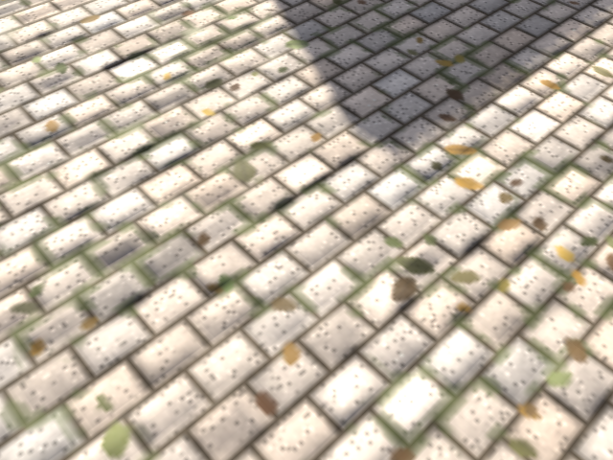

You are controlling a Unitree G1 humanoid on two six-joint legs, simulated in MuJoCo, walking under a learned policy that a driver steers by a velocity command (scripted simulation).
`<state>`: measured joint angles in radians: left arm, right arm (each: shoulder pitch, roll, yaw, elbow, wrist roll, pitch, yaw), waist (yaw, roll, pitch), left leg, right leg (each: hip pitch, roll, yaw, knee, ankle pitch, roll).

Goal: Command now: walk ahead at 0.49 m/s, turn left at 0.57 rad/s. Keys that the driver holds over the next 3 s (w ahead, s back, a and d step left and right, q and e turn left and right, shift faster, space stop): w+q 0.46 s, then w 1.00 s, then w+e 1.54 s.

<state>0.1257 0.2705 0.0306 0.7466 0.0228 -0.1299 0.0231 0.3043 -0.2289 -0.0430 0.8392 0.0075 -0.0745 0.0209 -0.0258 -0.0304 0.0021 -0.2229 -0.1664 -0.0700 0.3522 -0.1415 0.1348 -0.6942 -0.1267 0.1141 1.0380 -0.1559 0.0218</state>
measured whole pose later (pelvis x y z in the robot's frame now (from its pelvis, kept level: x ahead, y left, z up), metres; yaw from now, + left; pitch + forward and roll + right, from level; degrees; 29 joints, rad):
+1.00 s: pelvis +0.48 +0.11 +0.01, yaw +23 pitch +2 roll +1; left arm 0.19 0.30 0.05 0.79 -0.01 -0.07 0.00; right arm 0.34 -0.25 -0.05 0.77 0.00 -0.09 0.03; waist -0.03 -0.05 0.00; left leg -0.17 -0.07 0.04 0.30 -0.17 0.08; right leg -0.67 -0.14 0.03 1.04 -0.17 0.01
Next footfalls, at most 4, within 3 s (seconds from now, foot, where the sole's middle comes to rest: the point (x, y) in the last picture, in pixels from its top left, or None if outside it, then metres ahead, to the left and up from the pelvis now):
0.24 right None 0.31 -0.14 -0.78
0.74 left None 0.48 0.20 -0.78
1.30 right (264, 318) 0.86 0.10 -0.78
1.82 left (149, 267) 1.02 0.41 -0.78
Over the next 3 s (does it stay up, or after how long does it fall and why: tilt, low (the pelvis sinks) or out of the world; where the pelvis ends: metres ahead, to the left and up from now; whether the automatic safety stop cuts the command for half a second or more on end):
stays up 1.52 0.24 0.00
